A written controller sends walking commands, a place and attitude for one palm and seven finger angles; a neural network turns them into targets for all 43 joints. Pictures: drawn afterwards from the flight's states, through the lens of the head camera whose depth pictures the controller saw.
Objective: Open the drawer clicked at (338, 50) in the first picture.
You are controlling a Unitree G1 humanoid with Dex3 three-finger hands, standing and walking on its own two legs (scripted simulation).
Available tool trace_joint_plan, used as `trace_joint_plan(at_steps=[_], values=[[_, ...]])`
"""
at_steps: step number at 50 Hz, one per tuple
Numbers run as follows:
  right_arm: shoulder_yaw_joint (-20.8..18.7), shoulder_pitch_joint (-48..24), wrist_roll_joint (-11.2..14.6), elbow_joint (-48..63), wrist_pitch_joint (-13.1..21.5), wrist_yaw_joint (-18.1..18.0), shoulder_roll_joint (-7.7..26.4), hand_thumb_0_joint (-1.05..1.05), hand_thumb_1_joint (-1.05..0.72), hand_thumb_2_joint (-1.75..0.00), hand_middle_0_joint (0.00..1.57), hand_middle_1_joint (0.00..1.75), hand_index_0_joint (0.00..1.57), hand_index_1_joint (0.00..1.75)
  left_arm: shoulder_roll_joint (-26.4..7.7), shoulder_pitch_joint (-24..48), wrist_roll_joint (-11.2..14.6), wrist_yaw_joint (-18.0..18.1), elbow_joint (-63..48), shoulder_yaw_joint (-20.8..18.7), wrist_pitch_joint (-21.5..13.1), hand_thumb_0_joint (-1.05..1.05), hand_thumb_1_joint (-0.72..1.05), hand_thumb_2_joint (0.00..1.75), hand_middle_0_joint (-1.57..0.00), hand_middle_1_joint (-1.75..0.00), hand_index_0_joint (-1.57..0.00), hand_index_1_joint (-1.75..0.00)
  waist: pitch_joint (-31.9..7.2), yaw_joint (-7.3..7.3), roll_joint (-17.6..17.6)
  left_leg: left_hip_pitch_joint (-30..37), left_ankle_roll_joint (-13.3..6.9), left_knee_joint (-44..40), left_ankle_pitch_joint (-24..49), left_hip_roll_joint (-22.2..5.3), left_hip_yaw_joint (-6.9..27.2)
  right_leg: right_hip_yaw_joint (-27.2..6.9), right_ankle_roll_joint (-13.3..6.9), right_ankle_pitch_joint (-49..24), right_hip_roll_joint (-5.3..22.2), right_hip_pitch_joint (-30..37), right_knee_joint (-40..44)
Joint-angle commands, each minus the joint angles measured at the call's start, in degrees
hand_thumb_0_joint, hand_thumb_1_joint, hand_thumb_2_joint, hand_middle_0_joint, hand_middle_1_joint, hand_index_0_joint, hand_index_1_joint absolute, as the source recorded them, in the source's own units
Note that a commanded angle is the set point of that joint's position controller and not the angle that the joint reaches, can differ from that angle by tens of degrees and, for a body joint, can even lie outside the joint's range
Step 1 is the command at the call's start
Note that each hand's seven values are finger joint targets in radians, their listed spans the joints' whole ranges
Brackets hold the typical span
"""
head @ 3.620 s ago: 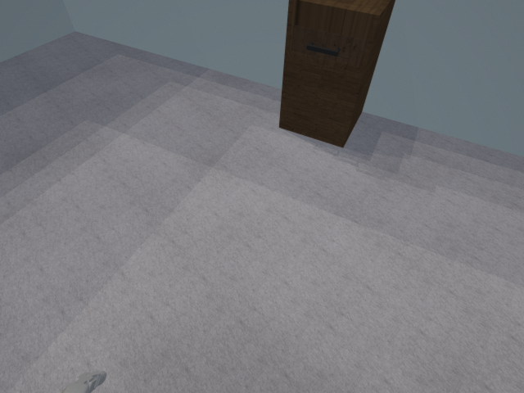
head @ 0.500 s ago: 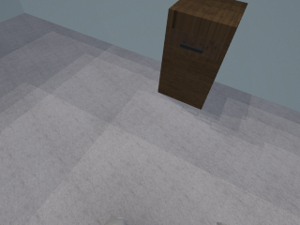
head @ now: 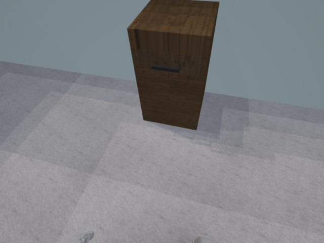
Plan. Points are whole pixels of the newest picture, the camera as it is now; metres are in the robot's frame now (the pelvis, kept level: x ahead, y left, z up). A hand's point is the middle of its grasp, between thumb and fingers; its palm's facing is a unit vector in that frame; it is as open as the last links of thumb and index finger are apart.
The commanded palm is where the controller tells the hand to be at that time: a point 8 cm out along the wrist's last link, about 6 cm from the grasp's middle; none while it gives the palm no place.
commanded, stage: walk to a spot facing it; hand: left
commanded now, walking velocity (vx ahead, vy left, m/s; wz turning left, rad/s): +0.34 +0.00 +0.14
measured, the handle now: (166, 66) +1.01 +0.01 -0.18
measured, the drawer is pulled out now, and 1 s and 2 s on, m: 0.00 0.00 0.00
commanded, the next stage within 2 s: turn to face it in 0.20 s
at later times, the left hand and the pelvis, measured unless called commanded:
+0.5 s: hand out of the picture +0.10 +0.18 -0.17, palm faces +0.20 -0.97 -0.11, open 7.3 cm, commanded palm none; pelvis +0.19 +0.04 +0.01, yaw +4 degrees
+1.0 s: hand (105, 182) +0.32 +0.20 -0.13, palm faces -0.08 -0.96 -0.29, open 7.4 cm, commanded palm none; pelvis +0.21 +0.01 +0.02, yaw -9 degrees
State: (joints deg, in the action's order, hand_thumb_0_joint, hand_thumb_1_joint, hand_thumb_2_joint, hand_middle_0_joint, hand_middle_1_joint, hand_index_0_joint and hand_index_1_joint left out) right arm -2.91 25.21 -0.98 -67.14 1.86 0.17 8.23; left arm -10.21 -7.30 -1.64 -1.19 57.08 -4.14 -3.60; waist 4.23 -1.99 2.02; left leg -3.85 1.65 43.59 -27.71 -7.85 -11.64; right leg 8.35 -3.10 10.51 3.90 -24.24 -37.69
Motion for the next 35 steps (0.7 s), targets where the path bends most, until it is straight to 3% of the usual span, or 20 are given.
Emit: trace_joint_plan(at_steps=[1, 2, 4, 7, 8, 9, 14, 18, 19, 20, 21, 22, 23, 24, 26, 27, 29, 30, 33, 35], values=[[-1.05, -7.24, 0.38, 7.73, 1.93, -0.1, 5.13, 0.0, -0.9, -0.9, 0.2, 0.3, 0.2, 0.3, -12.58, -16.82, 0.82, 1.66, 2.7, -2.64, 0.13, 0.0, 0.9, 0.9, -0.2, -0.3, -0.2, -0.3, -6.36, 8.33, -12.91, -32.79, -2.72, 33.97, 3.92, -0.24, 10.0, -29.82, -7.47, 10.41, 20.43, 24.44, 24.83], [-0.91, -8.02, 0.13, 7.75, 1.67, -0.19, 4.77, 0.0, -0.9, -0.9, 0.2, 0.3, 0.2, 0.3, -9.72, -13.05, 0.79, 1.73, 1.88, -1.61, 0.02, 0.0, 0.9, 0.9, -0.2, -0.3, -0.2, -0.3, -2.7, 5.93, -8.61, -31.97, -2.52, 32.31, 7.35, -1.76, 11.03, -25.72, -6.38, 10.72, 19.2, 17.75, 25.62], [-0.79, -5.06, -0.34, 6.12, 0.52, -0.08, 2.65, 0.0, -0.9, -0.9, 0.2, 0.3, 0.2, 0.3, -5.95, -9.42, 0.53, 1.84, 1.41, -0.26, -0.54, 0.0, 0.9, 0.9, -0.2, -0.3, -0.2, -0.3, -1.0, 2.42, -5.97, -27.07, -1.81, 27.77, 11.64, -2.33, 10.69, -15.42, -4.13, 4.59, 15.47, 10.48, 26.75], [-0.65, -2.37, -0.64, 5.27, -0.87, 0.2, 1.38, 0.0, -0.9, -0.9, 0.2, 0.3, 0.2, 0.3, -4.05, -10.94, 0.25, 1.98, 2.63, 0.41, -1.38, 0.0, 0.9, 0.9, -0.2, -0.3, -0.2, -0.3, -1.08, 0.37, -7.78, -27.29, -0.44, 22.53, 14.99, -1.5, 9.38, -7.43, -3.13, -3.01, 12.86, 9.99, 27.34], [-0.77, -3.66, -0.61, 5.79, -1.14, 0.32, 1.43, 0.0, -0.9, -0.9, 0.2, 0.3, 0.2, 0.3, -3.76, -11.68, 0.3, 1.99, 2.93, 0.49, -1.5, 0.0, 0.9, 0.9, -0.2, -0.3, -0.2, -0.3, -0.28, 0.71, -8.27, -28.09, -0.13, 20.85, 15.97, -1.58, 9.18, -6.36, -3.17, -4.04, 12.81, 9.94, 27.7], [-0.85, -4.17, -0.42, 6.23, -1.17, 0.56, 1.39, 0.0, -0.9, -0.9, 0.2, 0.3, 0.2, 0.3, -4.22, -11.31, 0.22, 2.13, 3.15, 0.56, -1.73, 0.0, 0.9, 0.9, -0.2, -0.3, -0.2, -0.3, -0.15, 0.1, -8.15, -29.19, 0.06, 18.5, 17.02, -1.75, 9.21, -4.95, -3.43, -5.28, 13.11, 11.22, 28.06], [-0.58, -13.32, -0.05, 10.32, -0.87, 1.79, 1.93, 0.0, -0.9, -0.9, 0.2, 0.3, 0.2, 0.3, -5.47, -13.62, 0.23, 2.32, 3.96, 0.83, -1.82, 0.0, 0.9, 0.9, -0.2, -0.3, -0.2, -0.3, 2.74, 1.98, -8.33, -30.23, -0.28, 4.27, 19.91, -1.14, 6.48, -0.03, -3.34, -10.88, 13.64, 15.1, 26.97], [0.12, -15.29, -0.18, 10.55, -0.07, 1.31, 1.28, 0.0, -0.9, -0.9, 0.2, 0.3, 0.2, 0.3, -4.87, -16.78, 0.11, 2.76, 5.67, 1.46, -1.14, 0.0, 0.9, 0.9, -0.2, -0.3, -0.2, -0.3, 3.07, 3.08, -7.77, -21.93, -1.78, -4.82, 18.19, 1.29, 4.74, -1.97, -3.7, -21.62, 13.57, 16.47, 22.22], [0.1, -13.04, -0.2, 9.85, 0.25, 1.01, 1.95, 0.0, -0.9, -0.9, 0.2, 0.3, 0.2, 0.3, -5.08, -16.75, 0.12, 2.83, 5.93, 1.44, -0.82, 0.0, 0.9, 0.9, -0.2, -0.3, -0.2, -0.3, 2.05, 2.13, -7.01, -17.82, -2.13, -7.95, 18.91, 2.15, 4.5, -1.86, -3.46, -24.42, 12.48, 16.69, 18.76], [-0.11, -8.44, -0.45, 8.3, 0.54, 0.61, 2.98, 0.0, -0.9, -0.9, 0.2, 0.3, 0.2, 0.3, -4.88, -16.57, 0.4, 2.94, 6.06, 1.47, -0.47, 0.0, 0.9, 0.9, -0.2, -0.3, -0.2, -0.3, -0.58, 0.19, -5.37, -10.43, -2.17, -12.1, 23.81, 3.18, 4.06, -0.85, -2.3, -24.8, 10.48, 15.42, 12.81], [-0.69, -2.61, -0.72, 6.52, 1.0, 0.12, 6.13, 0.0, -0.9, -0.9, 0.2, 0.3, 0.2, 0.3, -3.94, -17.37, 0.68, 2.99, 6.05, 1.72, -0.09, 0.0, 0.9, 0.9, -0.2, -0.3, -0.2, -0.3, -5.53, -1.54, -0.75, -0.64, -2.48, -14.98, 35.76, 0.75, 5.8, 0.3, -0.24, -18.66, 7.0, 12.93, 3.95], [-1.45, 1.3, -0.99, 6.2, 1.4, -0.79, 11.53, 0.0, -0.9, -0.9, 0.2, 0.3, 0.2, 0.3, -1.49, -20.21, 1.51, 3.02, 5.66, 2.04, 0.35, 0.0, 0.9, 0.9, -0.2, -0.3, -0.2, -0.3, -12.21, -1.92, 10.2, 11.65, -6.86, -14.97, 53.71, -10.73, 17.05, 2.19, 2.6, 1.73, 0.95, 3.0, -7.0], [-1.7, 3.17, -0.23, 5.87, 0.93, -1.43, 14.75, 0.0, -0.9, -0.9, 0.2, 0.3, 0.2, 0.3, -0.83, -21.08, 1.6, 2.99, 4.97, 2.22, 0.86, 0.0, 0.9, 0.9, -0.2, -0.3, -0.2, -0.3, -16.56, -2.14, 16.5, 12.24, -12.25, -19.11, 62.28, -19.47, 23.29, -0.58, 3.48, 28.84, -2.39, 1.11, -20.93], [-1.37, -0.04, -0.03, 7.11, 0.48, -1.77, 14.7, 0.0, -0.9, -0.9, 0.2, 0.3, 0.2, 0.3, -1.91, -18.62, 1.25, 3.12, 3.66, 1.77, 1.51, 0.0, 0.9, 0.9, -0.2, -0.3, -0.2, -0.3, -12.97, -1.34, 11.71, 6.12, -13.82, -20.52, 55.75, -19.91, 20.85, -4.2, 2.63, 29.37, -1.05, 0.73, -27.22], [-0.74, -7.34, -0.32, 8.81, 0.73, -2.47, 10.81, 0.0, -0.9, -0.9, 0.2, 0.3, 0.2, 0.3, -1.05, -14.56, 0.88, 2.64, 3.63, 1.09, 2.47, 0.0, 0.9, 0.9, -0.2, -0.3, -0.2, -0.3, -7.58, -0.31, 8.16, -0.42, -12.45, -22.77, 48.59, -18.01, 16.65, -6.29, 3.47, 23.04, 1.27, -4.26, -31.43], [-0.29, -9.91, -0.33, 9.64, 0.59, -2.42, 9.41, 0.0, -0.9, -0.9, 0.2, 0.3, 0.2, 0.3, -1.36, -13.54, 0.68, 2.25, 3.45, 0.61, 2.93, 0.0, 0.9, 0.9, -0.2, -0.3, -0.2, -0.3, -5.64, 0.53, 6.41, -3.78, -11.24, -23.28, 46.63, -16.25, 13.17, -6.69, 3.75, 20.28, 2.1, -3.56, -30.6], [-0.42, -13.1, -0.22, 10.59, 0.46, -2.32, 8.92, 0.0, -0.9, -0.9, 0.2, 0.3, 0.2, 0.3, -0.61, -14.99, 0.75, 1.75, 3.25, 0.24, 4.03, 0.0, 0.9, 0.9, -0.2, -0.3, -0.2, -0.3, -6.01, 2.27, 4.73, -7.35, -9.68, -24.47, 40.73, -14.08, 7.94, -5.5, 4.53, 16.39, 2.05, -0.94, -27.6], [-0.58, -13.77, -0.22, 10.82, 0.23, -2.27, 9.0, 0.0, -0.9, -0.9, 0.2, 0.3, 0.2, 0.3, 0.05, -15.58, 0.77, 1.68, 2.93, 0.07, 4.65, 0.0, 0.9, 0.9, -0.2, -0.3, -0.2, -0.3, -6.67, 2.71, 5.7, -8.18, -9.51, -25.26, 36.6, -13.83, 6.46, -4.87, 4.81, 15.61, 1.83, -0.13, -25.86], [-1.45, -14.87, -0.49, 11.78, -0.55, -2.19, 8.9, 0.0, -0.9, -0.9, 0.2, 0.3, 0.2, 0.3, 0.67, -13.72, 0.47, 1.5, 0.74, -0.51, 5.86, 0.0, 0.9, 0.9, -0.2, -0.3, -0.2, -0.3, -4.96, 2.38, 6.45, -10.52, -9.87, -27.25, 24.96, -14.57, 4.95, -4.07, 5.06, 13.97, 2.03, 0.45, -18.08], [-1.89, -14.73, -0.64, 11.93, -0.9, -2.01, 9.59, 0.0, -0.9, -0.9, 0.2, 0.3, 0.2, 0.3, 0.71, -12.01, 0.26, 1.34, -0.71, -0.59, 5.85, 0.0, 0.9, 0.9, -0.2, -0.3, -0.2, -0.3, -4.36, 2.07, 6.06, -10.57, -9.9, -27.14, 22.22, -14.73, 4.85, -3.33, 5.04, 13.04, 1.36, 1.51, -13.32]])
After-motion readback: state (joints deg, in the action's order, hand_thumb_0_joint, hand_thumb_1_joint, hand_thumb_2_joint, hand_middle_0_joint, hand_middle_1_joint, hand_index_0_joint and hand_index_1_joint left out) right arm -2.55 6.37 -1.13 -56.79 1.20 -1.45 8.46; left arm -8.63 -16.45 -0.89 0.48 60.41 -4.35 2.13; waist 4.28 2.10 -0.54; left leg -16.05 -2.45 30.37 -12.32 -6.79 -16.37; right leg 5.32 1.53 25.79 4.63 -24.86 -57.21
